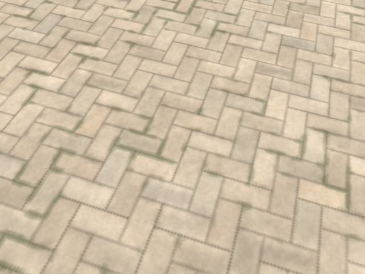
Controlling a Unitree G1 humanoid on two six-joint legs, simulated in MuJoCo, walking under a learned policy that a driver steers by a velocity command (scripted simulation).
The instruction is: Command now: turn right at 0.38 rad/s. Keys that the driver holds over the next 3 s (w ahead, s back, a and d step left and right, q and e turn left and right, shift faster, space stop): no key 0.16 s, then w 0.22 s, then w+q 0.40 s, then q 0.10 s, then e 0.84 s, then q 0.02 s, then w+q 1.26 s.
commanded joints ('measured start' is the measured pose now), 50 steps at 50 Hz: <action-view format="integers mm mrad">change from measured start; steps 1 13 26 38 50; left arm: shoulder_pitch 86 40 171 278 105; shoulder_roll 126 43 80 -38 1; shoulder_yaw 44 -10 6 -36 -25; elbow -12 -16 27 -44 -61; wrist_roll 8 7 24 43 29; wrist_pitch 2 -18 -123 -121 -115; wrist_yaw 11 -24 -23 -20 -21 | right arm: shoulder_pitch -90 30 -114 300 29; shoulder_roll -117 -179 -63 -358 -120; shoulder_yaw -19 -15 12 -86 1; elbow -80 31 -6 31 -24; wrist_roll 18 51 50 64 18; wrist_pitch -26 -6 -64 -37 -65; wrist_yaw -4 5 55 53 16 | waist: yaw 25 -19 43 -96 0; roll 154 184 -61 370 113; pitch -60 -38 39 -318 -113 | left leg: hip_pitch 131 -19 -432 600 17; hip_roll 294 225 117 312 148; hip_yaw -259 -170 -4 -656 -70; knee -163 -195 316 -68 -218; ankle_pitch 342 -181 137 -296 742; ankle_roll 177 147 -44 333 190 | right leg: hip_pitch -153 323 421 -190 -46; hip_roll -32 -28 -282 -51 -165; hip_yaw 25 -214 -69 -278 -135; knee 256 -502 -823 308 -64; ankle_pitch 22 216 348 60 436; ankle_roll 37 -28 -203 19 20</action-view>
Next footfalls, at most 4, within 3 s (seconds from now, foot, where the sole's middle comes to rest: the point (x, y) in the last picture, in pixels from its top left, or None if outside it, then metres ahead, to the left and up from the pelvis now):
0.28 right None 0.02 -0.14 -0.78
0.72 left None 0.32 0.14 -0.78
1.24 right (189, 256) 0.52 -0.01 -0.78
1.62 left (121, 258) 0.51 0.23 -0.78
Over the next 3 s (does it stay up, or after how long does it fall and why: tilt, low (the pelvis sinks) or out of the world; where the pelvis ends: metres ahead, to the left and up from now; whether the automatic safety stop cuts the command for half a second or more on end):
stays up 0.97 0.19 -0.02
